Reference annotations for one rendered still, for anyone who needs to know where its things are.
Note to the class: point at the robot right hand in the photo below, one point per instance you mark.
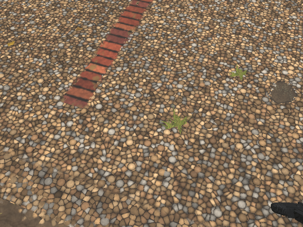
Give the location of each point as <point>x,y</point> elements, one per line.
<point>289,209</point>

